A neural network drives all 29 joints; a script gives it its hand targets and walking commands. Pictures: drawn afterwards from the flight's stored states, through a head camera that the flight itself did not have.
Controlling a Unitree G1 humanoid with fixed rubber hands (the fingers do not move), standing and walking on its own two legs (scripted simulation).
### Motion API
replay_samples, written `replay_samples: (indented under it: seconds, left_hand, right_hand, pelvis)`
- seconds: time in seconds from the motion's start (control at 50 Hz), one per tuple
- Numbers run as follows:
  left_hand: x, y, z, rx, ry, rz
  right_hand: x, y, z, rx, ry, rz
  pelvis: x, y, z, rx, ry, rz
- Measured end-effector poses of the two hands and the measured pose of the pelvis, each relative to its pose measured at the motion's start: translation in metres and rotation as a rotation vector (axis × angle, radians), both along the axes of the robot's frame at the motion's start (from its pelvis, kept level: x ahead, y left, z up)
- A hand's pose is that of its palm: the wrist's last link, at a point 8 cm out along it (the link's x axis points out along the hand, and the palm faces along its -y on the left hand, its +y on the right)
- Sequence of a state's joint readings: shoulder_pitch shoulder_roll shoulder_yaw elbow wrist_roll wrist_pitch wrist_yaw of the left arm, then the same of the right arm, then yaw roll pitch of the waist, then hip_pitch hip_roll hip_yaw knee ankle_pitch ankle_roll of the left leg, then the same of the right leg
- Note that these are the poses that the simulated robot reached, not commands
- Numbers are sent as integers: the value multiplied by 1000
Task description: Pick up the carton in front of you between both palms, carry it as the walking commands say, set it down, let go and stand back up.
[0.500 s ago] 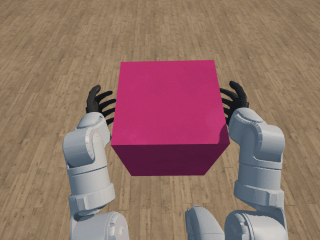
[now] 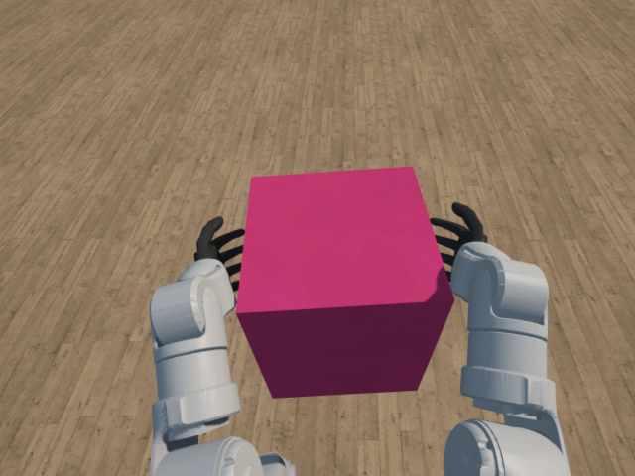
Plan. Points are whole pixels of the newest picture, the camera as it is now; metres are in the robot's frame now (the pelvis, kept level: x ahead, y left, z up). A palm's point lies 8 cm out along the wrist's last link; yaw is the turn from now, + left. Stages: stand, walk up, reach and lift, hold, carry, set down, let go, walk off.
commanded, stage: carry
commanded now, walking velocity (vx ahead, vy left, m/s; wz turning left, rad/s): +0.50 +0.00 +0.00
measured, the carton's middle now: (338, 289) +0.36 +0.00 +0.02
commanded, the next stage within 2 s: none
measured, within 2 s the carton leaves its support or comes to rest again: neither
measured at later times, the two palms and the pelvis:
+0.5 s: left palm (218, 161) +0.56 +0.18 +0.08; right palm (408, 153) +0.55 -0.12 +0.09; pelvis +0.32 +0.04 +0.01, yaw -2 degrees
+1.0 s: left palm (255, 94) +0.78 +0.15 +0.08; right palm (406, 84) +0.79 -0.15 +0.07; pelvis +0.55 -0.01 +0.00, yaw +0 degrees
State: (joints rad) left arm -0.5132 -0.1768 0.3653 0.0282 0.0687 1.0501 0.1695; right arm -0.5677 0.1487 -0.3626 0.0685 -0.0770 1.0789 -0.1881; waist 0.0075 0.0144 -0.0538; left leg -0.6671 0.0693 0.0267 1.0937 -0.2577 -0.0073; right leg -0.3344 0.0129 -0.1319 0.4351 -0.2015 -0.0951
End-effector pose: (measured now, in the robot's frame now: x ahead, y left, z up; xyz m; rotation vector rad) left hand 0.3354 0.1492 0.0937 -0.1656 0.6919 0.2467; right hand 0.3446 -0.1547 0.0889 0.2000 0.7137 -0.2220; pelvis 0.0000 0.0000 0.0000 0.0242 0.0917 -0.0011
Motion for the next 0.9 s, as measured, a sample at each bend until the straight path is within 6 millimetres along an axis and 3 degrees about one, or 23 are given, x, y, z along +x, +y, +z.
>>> replay_samples:
  seconds: [0.14, 0.22, 0.3, 0.38, 0.46, 0.54, 0.64, 0.76, 0.82, 0.9]
  left_hand:
    - [71, 1, 0, 24, -57, -30]
    - [116, 14, -1, 34, -93, -68]
    - [160, 31, -13, 25, -111, -86]
    - [185, 38, -21, 28, -34, -112]
    - [211, 37, -15, 24, -6, -137]
    - [246, 33, -2, 20, -44, -140]
    - [302, 21, 7, 26, -93, -130]
    - [382, -6, -10, 67, -104, -119]
    - [408, -11, -20, 89, -34, -115]
    - [423, -9, -23, 83, 27, -83]
  right_hand:
    - [64, 1, -5, -11, -61, -11]
    - [102, 15, -6, -20, -100, -1]
    - [146, 34, -8, -78, -119, 48]
    - [169, 41, -12, -105, -40, 58]
    - [188, 41, -4, -119, -10, 44]
    - [221, 37, 10, -120, -48, 31]
    - [278, 25, 16, -113, -98, 34]
    - [364, -3, -8, -90, -115, 49]
    - [395, -8, -24, -60, -47, 62]
    - [418, -5, -28, -55, 12, 92]
  pelvis:
    - [81, 9, 6, -4, 12, -5]
    - [141, 20, -1, -12, 8, -3]
    - [204, 34, -15, -8, -6, -26]
    - [250, 42, -5, -24, -8, -42]
    - [296, 45, 6, -43, -14, -37]
    - [344, 41, 10, -50, -20, -32]
    - [410, 27, 5, -44, -34, -32]
    - [489, 1, -23, -35, -59, -15]
    - [507, -6, -21, -41, -48, -3]
    - [528, -10, -9, -25, -40, 8]
